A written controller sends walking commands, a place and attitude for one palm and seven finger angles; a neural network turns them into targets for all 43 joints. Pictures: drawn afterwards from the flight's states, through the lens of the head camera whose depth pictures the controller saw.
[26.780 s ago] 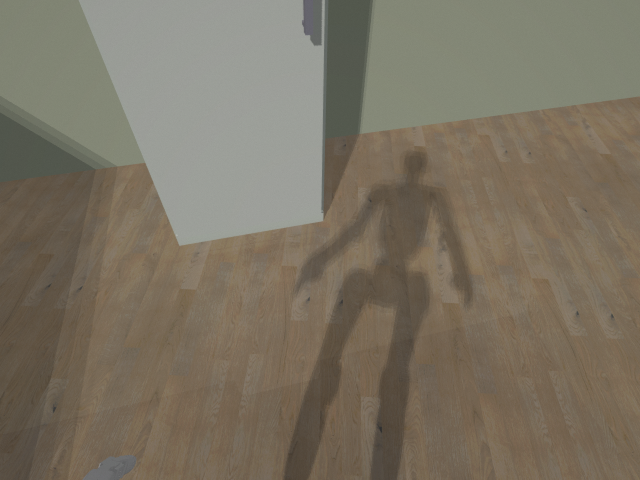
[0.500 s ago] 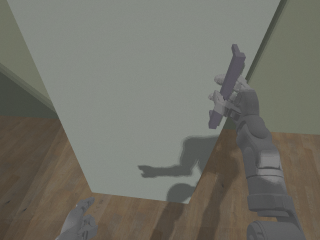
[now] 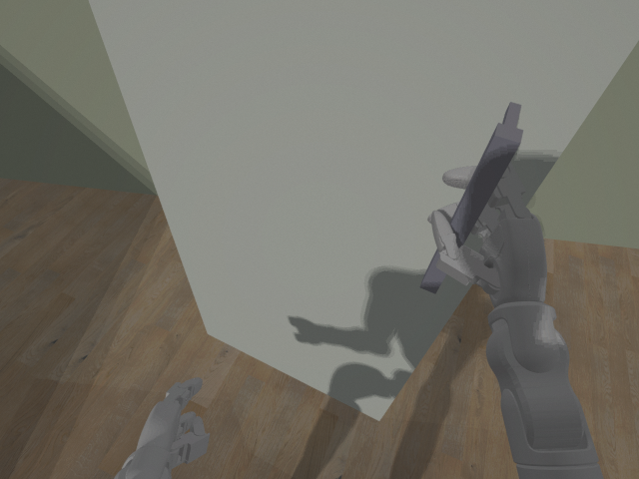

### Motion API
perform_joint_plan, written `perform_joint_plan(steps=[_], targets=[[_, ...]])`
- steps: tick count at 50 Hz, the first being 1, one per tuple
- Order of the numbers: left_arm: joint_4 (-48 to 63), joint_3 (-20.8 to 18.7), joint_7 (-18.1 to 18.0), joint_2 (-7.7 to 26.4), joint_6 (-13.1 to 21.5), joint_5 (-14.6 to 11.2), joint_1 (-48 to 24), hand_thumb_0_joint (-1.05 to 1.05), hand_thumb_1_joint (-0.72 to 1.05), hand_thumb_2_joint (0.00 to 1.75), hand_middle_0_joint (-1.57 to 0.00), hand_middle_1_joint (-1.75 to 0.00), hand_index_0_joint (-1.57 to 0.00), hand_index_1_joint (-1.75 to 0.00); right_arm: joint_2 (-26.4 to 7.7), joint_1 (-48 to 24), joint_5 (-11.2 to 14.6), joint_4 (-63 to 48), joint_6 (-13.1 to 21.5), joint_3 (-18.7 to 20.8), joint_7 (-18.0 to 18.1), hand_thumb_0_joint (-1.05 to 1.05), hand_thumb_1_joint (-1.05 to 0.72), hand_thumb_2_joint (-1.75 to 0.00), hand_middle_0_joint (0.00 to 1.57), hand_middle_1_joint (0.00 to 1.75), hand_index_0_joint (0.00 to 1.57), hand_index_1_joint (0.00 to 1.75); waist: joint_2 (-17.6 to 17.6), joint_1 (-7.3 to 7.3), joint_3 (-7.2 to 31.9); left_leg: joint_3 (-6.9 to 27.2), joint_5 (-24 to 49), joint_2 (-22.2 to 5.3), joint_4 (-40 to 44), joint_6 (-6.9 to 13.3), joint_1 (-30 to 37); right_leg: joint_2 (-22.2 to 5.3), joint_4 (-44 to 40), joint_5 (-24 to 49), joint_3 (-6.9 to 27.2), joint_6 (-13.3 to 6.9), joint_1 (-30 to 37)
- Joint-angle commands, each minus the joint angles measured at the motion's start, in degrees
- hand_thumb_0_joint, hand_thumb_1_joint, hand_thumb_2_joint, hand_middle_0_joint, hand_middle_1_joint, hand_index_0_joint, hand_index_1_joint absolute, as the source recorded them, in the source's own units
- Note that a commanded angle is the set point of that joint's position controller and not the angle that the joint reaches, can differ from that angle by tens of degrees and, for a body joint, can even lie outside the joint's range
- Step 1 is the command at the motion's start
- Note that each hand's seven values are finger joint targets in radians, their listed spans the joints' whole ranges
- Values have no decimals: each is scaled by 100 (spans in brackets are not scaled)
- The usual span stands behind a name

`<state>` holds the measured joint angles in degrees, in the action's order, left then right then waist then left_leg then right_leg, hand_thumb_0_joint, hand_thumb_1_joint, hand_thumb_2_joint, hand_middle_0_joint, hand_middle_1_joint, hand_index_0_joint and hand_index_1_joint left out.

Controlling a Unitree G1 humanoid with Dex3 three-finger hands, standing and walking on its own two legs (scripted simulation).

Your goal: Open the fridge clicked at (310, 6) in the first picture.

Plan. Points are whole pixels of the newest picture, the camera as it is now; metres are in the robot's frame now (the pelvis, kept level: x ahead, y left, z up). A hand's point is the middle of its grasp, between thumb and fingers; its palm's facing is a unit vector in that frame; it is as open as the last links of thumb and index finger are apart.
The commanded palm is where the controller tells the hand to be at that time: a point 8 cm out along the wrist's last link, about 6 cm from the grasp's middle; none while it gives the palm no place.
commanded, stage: walk backward, drawing the door open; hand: right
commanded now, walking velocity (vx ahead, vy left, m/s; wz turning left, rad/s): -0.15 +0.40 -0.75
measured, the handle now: (465, 211) +0.37 -0.10 +0.18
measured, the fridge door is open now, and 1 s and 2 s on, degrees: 20 50 72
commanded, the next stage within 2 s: stop walking and hold the door back in 1.46 s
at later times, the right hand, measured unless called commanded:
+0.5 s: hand (352, 362) +0.19 +0.01 +0.17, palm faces +0.07 +0.97 -0.22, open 7.2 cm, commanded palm +0.16 -0.04 +0.18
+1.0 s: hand (207, 425) +0.13 +0.11 +0.17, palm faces +0.66 +0.72 -0.23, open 7.0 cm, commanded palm +0.08 +0.09 +0.17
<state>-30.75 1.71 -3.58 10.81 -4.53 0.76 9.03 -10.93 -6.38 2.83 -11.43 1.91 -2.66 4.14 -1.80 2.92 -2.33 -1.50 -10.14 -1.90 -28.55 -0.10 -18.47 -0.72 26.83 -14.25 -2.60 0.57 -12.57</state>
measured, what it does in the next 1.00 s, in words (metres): steps to the left, turning right: right foot, then left foot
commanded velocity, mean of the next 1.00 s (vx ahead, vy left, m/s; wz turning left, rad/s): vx -0.18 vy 0.40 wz -0.75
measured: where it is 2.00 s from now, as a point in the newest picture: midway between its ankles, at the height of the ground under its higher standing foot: (63, 449)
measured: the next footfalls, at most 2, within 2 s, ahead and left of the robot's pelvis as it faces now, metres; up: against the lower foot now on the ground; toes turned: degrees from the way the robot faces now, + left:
right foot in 0.34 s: -0.01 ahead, -0.08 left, +0.00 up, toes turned -11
left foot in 0.56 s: +0.00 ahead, +0.27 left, +0.00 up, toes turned -20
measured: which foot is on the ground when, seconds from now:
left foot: down 0.00-0.34, up 0.36-0.54, down 0.56-0.80, up 0.82-1.00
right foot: down 0.00-0.20, up 0.22-0.32, down 0.34-0.58, up 0.60-0.78, down 0.80-1.00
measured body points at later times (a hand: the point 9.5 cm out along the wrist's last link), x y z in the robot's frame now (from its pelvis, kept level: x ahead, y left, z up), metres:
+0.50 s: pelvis -0.07 +0.13 -0.01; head -0.01 +0.13 +0.44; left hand +0.12 +0.30 -0.13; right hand +0.18 -0.04 +0.19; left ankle -0.02 +0.24 -0.69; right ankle -0.05 -0.07 -0.74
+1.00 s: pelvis -0.01 +0.39 -0.02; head +0.05 +0.35 +0.43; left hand +0.27 +0.41 -0.12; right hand +0.09 +0.08 +0.18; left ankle +0.12 +0.48 -0.71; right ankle -0.11 +0.16 -0.73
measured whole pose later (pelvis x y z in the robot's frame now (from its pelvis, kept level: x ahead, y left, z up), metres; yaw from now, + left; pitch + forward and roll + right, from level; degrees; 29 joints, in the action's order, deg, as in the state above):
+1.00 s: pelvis -0.01 +0.39 -0.02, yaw -44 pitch -1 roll +2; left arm -33.9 -1.3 -2.0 9.2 8.2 0.7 7.5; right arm -12.1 -0.6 -0.2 -27.8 4.1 -0.9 1.9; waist -3.8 0.9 -10.8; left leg 0.9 -20.0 -1.2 -48.4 -2.3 -24.7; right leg -11.8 30.7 -10.0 6.1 4.2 -22.4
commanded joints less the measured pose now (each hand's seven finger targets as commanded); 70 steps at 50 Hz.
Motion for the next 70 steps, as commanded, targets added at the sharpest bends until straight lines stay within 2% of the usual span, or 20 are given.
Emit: perform_joint_plan(steps=[1,15,17,18,26,29,32,37,38,40,41,44,49,51,53,57,63,65,66,70], targets=[[855,-194,-35,554,375,-12,-647,0,90,90,-20,-30,-20,-30,-407,-1482,-176,-2151,779,223,25,0,-90,-90,45,140,45,140,-283,-48,1659,-31,599,23,-317,-94,1121,-1035,-624,2355,1109,-394,-404],[569,-164,-133,151,1057,21,-163,0,90,90,-20,-30,-20,-30,-181,-956,-365,-3212,523,-106,-6,0,-90,-90,45,140,45,140,713,143,1400,-676,-397,-873,111,561,-352,-201,1010,-686,-27,-74,67],[775,-358,-97,603,1251,107,-238,0,90,90,-20,-30,-20,-30,8,-1247,-282,-3475,669,-467,-74,0,-90,-90,45,140,45,140,-1704,224,1091,-285,-1509,231,-3293,-163,-1949,-2704,-1850,993,4370,-1079,531],[675,-396,-11,649,1269,139,-506,0,90,90,-20,-30,-20,-30,-210,-957,-484,-3136,738,-348,-70,0,-90,-90,45,140,45,140,-893,24,1306,895,-1304,-29,-4250,-182,-1484,-3151,-2079,-110,5055,-1280,89],[237,-526,107,484,1389,-102,-554,0,90,90,-20,-30,-20,-30,-36,-792,-460,-3418,892,-410,-136,0,-90,-90,45,140,45,140,-785,-27,1675,-232,-837,476,278,-187,1406,-811,-733,-681,1652,-323,-577],[201,-435,76,93,1350,-203,-531,0,90,90,-20,-30,-20,-30,-514,-584,-313,-3773,940,74,-92,0,-90,-90,45,140,45,140,983,13,1852,-13,722,-865,761,504,1174,227,1650,-640,46,137,-811],[339,-348,-123,-39,1539,-44,-752,0,90,90,-20,-30,-20,-30,-239,-278,-427,-3793,863,-38,-249,0,-90,-90,45,140,45,140,1316,-334,1364,327,3209,-1550,182,1304,1500,-116,3963,-2032,76,53,-2104],[398,-237,-223,-49,1671,120,-170,0,90,90,-20,-30,-20,-30,-39,-351,-418,-3617,1000,-161,-290,0,-90,-90,45,140,45,140,975,14,1438,-605,3935,-914,-896,880,1135,-145,858,-752,-690,68,-570],[351,-307,-226,54,1706,97,73,0,90,90,-20,-30,-20,-30,-47,-548,-411,-3654,1069,-238,-274,0,-90,-90,45,140,45,140,648,258,1656,-727,3777,-758,-1828,550,406,-342,-126,200,-535,-49,584],[494,-607,-87,679,1679,215,-57,0,90,90,-20,-30,-20,-30,-10,-803,-456,-3670,1271,-313,-266,0,-90,-90,45,140,45,140,-993,153,1767,77,-2210,150,-4186,-411,-2672,-3309,-712,5232,3610,-1396,2981],[612,-648,42,847,1537,132,-179,0,90,90,-20,-30,-20,-30,-147,-580,-598,-3200,1306,-98,-181,0,-90,-90,45,140,45,140,-236,146,1378,706,-2511,14,-4885,-303,-2720,-3635,-653,4890,3966,-1675,2713],[357,-624,46,699,1560,107,-843,0,90,90,-20,-30,-20,-30,-444,-590,-522,-3802,1229,406,-240,0,-90,-90,45,140,45,140,-785,-179,1019,1255,-1304,-325,-4256,-198,-1575,-2759,-634,1390,2506,-1242,232],[504,-601,70,614,1502,-181,-803,0,90,90,-20,-30,-20,-30,-312,-544,-318,-3262,839,594,-128,0,-90,-90,45,140,45,140,-1538,-315,1365,-680,-930,513,-893,-310,1789,-1271,-728,-1749,553,-312,-1605],[447,-526,-7,318,1562,-270,-619,0,90,90,-20,-30,-20,-30,-548,-662,-271,-3277,790,684,-127,0,-90,-90,45,140,45,140,105,-253,1405,-422,-1072,125,883,-104,920,-355,1133,-1789,-142,59,-764],[398,-546,-150,204,1579,-161,-702,0,90,90,-20,-30,-20,-30,-1382,-842,-356,-3635,764,1398,-55,0,-90,-90,45,140,45,140,2470,-381,1229,1985,-499,-1712,1561,1000,149,328,5074,-2494,1,145,-1766],[363,-366,-160,18,1519,-14,-737,0,90,90,-20,-30,-20,-30,-906,-276,-260,-3637,997,1250,-56,0,-90,-90,45,140,45,140,1050,-298,1156,48,2581,-1410,120,1222,1552,-238,3645,-2103,-168,176,-1676],[398,-390,-251,175,1585,50,71,0,90,90,-20,-30,-20,-30,-910,-332,-264,-3497,1092,1175,14,0,-90,-90,45,140,45,140,582,69,1774,-202,2853,-984,-1159,731,584,-300,-405,-294,-453,-37,740],[557,-583,-201,651,1548,164,-48,0,90,90,-20,-30,-20,-30,-998,-570,-283,-3532,1267,1268,-11,0,-90,-90,45,140,45,140,-1399,-106,1725,5,-2025,3,-3372,-323,-2726,-3316,-840,4897,3529,-1250,3278],[508,-560,-135,600,1513,199,-41,0,90,90,-20,-30,-20,-30,-1174,-743,-441,-3466,1417,1518,-26,0,-90,-90,45,140,45,140,-1143,-123,1693,606,-2378,19,-4083,-317,-2927,-3530,-686,5558,3924,-1435,3473],[69,-667,-75,697,1493,82,-326,0,90,90,-20,-30,-20,-30,-1095,-558,-391,-3173,1130,1655,-132,0,-90,-90,45,140,45,140,-1129,-258,1231,596,-789,-135,-3310,-227,-1645,-2152,-458,2825,1272,-751,1274]])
